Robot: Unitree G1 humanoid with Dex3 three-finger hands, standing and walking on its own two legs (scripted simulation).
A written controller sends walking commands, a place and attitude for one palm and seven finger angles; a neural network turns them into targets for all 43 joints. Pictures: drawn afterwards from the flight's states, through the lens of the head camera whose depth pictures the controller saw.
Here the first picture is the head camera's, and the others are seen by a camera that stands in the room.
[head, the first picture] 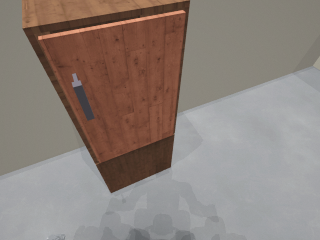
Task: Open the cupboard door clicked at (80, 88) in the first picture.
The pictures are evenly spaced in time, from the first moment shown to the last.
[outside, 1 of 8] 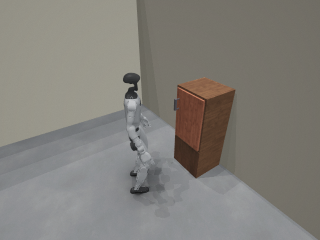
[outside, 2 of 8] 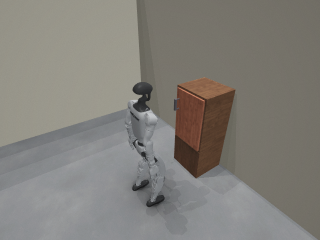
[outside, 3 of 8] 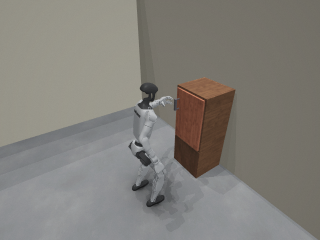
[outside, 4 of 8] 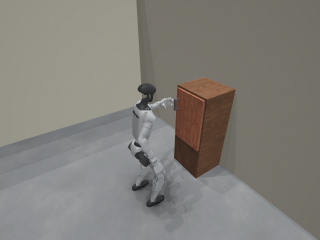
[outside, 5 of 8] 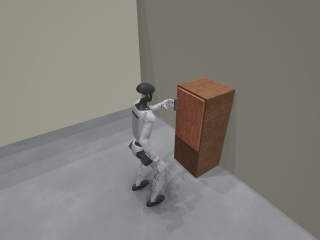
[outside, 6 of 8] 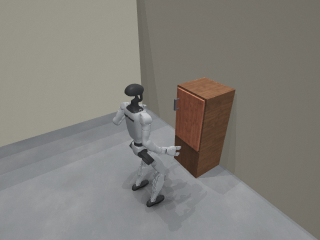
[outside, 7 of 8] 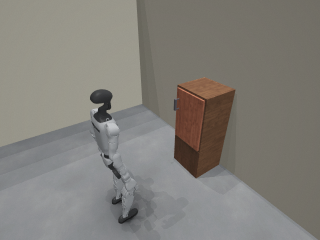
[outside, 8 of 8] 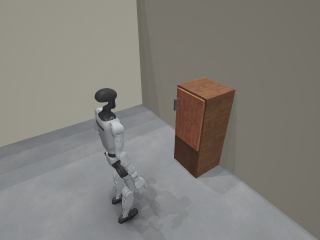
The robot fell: no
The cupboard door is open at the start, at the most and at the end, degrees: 0 0 0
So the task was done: no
